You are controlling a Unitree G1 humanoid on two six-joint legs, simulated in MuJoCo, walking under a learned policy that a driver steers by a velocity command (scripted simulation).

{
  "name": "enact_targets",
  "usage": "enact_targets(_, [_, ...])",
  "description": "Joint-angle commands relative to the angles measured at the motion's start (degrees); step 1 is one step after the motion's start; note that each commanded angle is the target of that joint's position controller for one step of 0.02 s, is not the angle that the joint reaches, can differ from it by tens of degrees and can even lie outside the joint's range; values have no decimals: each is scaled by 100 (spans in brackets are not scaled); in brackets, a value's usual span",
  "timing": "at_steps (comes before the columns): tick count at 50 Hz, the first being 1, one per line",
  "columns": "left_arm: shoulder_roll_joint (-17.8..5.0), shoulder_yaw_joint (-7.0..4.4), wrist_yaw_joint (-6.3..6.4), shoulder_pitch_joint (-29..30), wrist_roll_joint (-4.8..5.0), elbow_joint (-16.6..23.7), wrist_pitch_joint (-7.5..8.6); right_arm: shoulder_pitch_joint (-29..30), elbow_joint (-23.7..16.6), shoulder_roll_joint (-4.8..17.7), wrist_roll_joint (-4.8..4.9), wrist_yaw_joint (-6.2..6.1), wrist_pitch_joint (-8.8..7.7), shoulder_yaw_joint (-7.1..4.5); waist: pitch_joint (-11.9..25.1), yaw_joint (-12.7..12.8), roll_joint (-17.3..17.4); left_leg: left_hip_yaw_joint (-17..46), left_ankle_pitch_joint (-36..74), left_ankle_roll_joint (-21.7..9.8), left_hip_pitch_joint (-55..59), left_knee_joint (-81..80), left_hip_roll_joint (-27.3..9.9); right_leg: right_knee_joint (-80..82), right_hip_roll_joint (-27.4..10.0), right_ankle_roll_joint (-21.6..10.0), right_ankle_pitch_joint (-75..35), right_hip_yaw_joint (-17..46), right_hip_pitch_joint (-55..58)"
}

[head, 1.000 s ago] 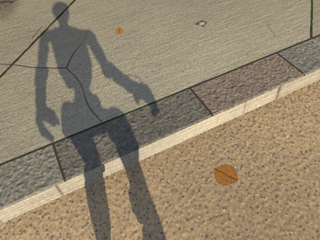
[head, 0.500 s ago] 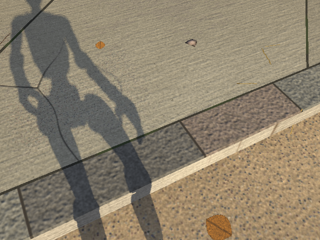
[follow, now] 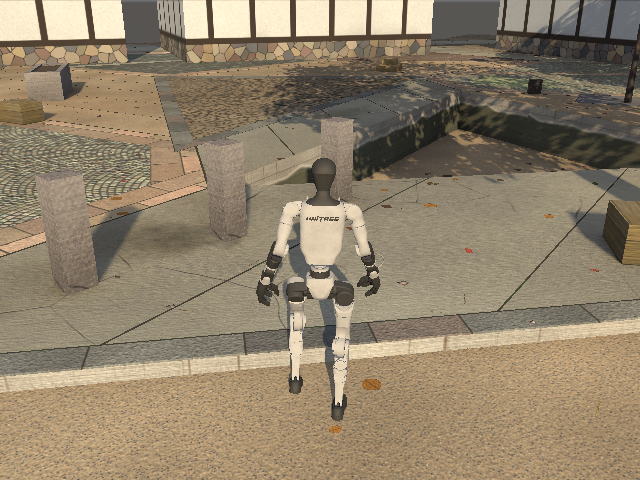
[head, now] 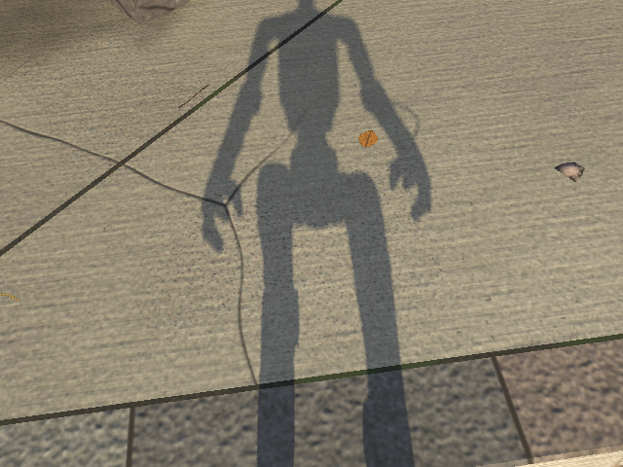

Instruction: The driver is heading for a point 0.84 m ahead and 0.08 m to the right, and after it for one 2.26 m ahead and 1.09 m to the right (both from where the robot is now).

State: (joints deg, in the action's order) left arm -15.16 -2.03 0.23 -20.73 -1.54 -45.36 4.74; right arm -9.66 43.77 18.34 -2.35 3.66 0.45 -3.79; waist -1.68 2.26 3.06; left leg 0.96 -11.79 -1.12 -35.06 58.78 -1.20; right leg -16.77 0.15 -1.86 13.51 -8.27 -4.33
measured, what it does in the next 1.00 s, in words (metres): climbs, turning right: left foot, then right foot 0.11 m higher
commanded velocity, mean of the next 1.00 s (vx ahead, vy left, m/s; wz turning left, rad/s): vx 0.50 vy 0.00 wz -0.22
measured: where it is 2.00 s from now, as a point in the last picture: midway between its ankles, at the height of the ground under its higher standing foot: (443, 219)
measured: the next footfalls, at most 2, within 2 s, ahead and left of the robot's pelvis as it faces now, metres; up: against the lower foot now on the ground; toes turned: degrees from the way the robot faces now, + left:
left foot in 0.20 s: +0.23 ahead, +0.11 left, +0.00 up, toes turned +8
right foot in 0.74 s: +0.56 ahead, -0.04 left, +0.11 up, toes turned -12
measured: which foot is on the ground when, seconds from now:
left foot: up 0.00-0.18, down 0.20-0.74, up 0.76-1.00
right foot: down 0.00-0.20, up 0.22-0.72, down 0.74-1.00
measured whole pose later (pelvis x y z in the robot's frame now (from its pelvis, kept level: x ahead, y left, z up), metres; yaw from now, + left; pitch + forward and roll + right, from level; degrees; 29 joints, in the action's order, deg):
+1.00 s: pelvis +0.55 -0.02 +0.09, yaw -18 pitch +4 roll +1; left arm -12.7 -1.0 -1.7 -20.4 1.0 -46.3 4.1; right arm -2.6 33.3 12.0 -1.7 -0.2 -6.1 0.5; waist 3.0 0.1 0.7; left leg 4.3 -6.9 -2.5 -50.1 76.5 -5.4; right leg -25.9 9.7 -9.2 14.9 2.8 -13.9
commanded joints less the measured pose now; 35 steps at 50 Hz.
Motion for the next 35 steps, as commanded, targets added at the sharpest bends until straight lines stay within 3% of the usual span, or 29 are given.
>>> enact_targets(1, [-650, -158, -4, 35, 19, 186, 85, 587, -545, 0, -3, 93, -66, 92, -134, -15, -865, -141, 565, 68, -421, -760, -146, 634, -1356, -536, -2487, 444, 290])
enact_targets(4, [-731, -172, 3, -101, 2, 13, 76, 929, -663, -149, -16, 107, -82, 206, -100, 22, -962, -542, 627, -122, 410, -1655, -4, 498, -1351, -464, -2872, 61, 122])
enact_targets(7, [-867, -170, 28, -291, 28, -181, 10, 814, -616, -7, -82, -9, -93, 188, 22, -86, -919, -743, 98, -468, 1068, -2133, 363, -251, -1454, -434, -4896, -81, 395])
enact_targets(8, [-894, -149, 30, -310, 28, -228, -19, 324, -462, 50, -112, -82, -129, 148, 320, -320, -920, -744, -45, -671, 1619, -2274, 528, -927, -1521, -477, -5685, -38, 493])
enact_targets(9, [-926, -134, 35, -229, 79, -245, -64, -560, -136, 115, -151, -145, -201, 95, 706, -749, -778, -693, 298, -817, 2712, -2920, 639, -1938, -1384, -418, -5496, -155, 172])
enact_targets(10, [-848, -93, 17, -116, 138, -148, -56, -1385, 131, 415, -212, -232, -254, -23, 1175, -1132, -554, -134, 454, -935, 4211, -3124, 137, -3239, -1149, -304, -3947, -162, -930])
enact_targets(11, [9, 92, -79, -363, 174, 70, -62, -1542, 128, 1081, -198, -332, -276, -129, 1662, -821, 902, 2351, 1866, -1299, 5533, -3324, -2052, -5339, -340, -35, 1599, -139, -2665])
enact_targets(12, [-542, -59, 6, -426, 197, 17, -173, -1952, 180, 1407, 33, -384, -207, -293, 2232, -1142, 457, 3445, 1768, -1804, 5441, -3829, -2459, -6494, 180, -60, 1538, 1065, -3119])
enact_targets(13, [-569, -90, 21, -46, 168, 67, -190, -1477, 226, 1092, 65, -427, -183, -228, 1289, -889, 76, 2566, 816, -1667, 4763, -4023, -2178, -6761, -74, -103, 1114, 1340, -3607])
enact_targets(14, [-465, -64, -20, 122, 107, 98, -156, -1093, 231, 565, 59, -420, -213, -73, 407, -673, 43, 1994, 320, -1453, 3903, -4259, -1836, -6711, -253, -120, 923, 1079, -3794])
enact_targets(15, [-438, -94, -54, 82, 60, 16, -174, -867, 255, 259, 29, -399, -263, 23, 119, -444, -136, 1595, 135, -1156, 3446, -4429, -1537, -6625, -367, -123, 734, 1046, -3731])
enact_targets(17, [-261, -103, -164, -224, -29, -134, -360, -696, 324, -1, 66, -409, -402, 121, -93, -110, 11, 980, 200, -881, 2687, -4770, -1247, -6625, -410, -55, 351, 1086, -3372])
enact_targets(20, [-3, -105, -221, 182, -20, 24, -486, -1078, 632, 37, 70, -404, -567, 94, -303, -110, 95, 425, 769, -839, 2626, -4932, -1209, -7144, -293, 21, 214, 1007, -4111])
enact_targets(22, [363, -11, -53, 770, 6, 285, -568, -1668, 921, -127, 31, -390, -612, 139, -360, -296, 287, 343, 902, -979, 3008, -4855, -1418, -8833, -116, -85, 804, 810, -5482])
enact_targets(23, [422, 35, 29, 1087, 23, 495, -572, -1736, 989, -185, 29, -380, -621, 174, -443, -255, 139, 228, 538, -942, 3006, -4908, -1433, -9061, -142, -179, 957, 909, -5997])
enact_targets(24, [547, 94, 101, 1446, 27, 694, -574, -1872, 1093, -218, -8, -361, -649, 212, -512, -283, 227, 241, 414, -937, 3098, -4919, -1524, -9747, -71, -296, 1177, 890, -6610])
enact_targets(27, [599, 260, 141, 2238, 3, 1286, -524, -2059, 1355, -218, -18, -385, -685, 317, -685, -133, -284, -219, 182, -567, 3025, -5127, -1314, -8979, -53, -445, 1214, 802, -7184])
enact_targets(29, [640, 359, 76, 2495, -40, 1619, -550, -2249, 1569, -187, 44, -492, -679, 370, -560, -79, -151, -464, 1023, -476, 3170, -5236, -1181, -8296, -73, -447, 1187, 514, -7069])
enact_targets(30, [575, 398, -21, 2284, -78, 1655, -577, -2086, 1510, -52, 94, -576, -653, 365, -320, 73, -215, -767, 1719, -543, 3066, -5442, -1134, -7411, -265, -451, 918, 284, -6325])
enact_targets(32, [507, 425, -135, 2160, -3, 1549, -629, -1976, 1392, -134, 269, -621, -613, 410, -48, -34, -431, -1297, 3744, -640, 2736, -5584, -917, -5814, -37, -484, 610, -572, -4454])
enact_targets(33, [502, 426, -152, 2141, 38, 1513, -645, -2052, 1313, 105, 357, -666, -623, 395, 309, 20, -273, -1342, 6463, -598, 2995, -5138, -1146, -5366, 236, -572, 662, -842, -3610])
enact_targets(34, [396, 375, -147, 1807, 28, 1412, -666, -2060, 1255, 455, 343, -717, -588, 299, 673, 207, 113, -1375, 8432, -523, 3526, -4402, -1318, -5058, 487, -634, 850, -954, -3221])
enact_targets(35, [254, 295, -164, 1182, 24, 1227, -654, -1941, 1165, 755, 265, -739, -501, 172, 1141, 472, 614, -1379, 9225, -481, 4109, -3387, -1467, -4622, 631, -791, 1083, -770, -2837])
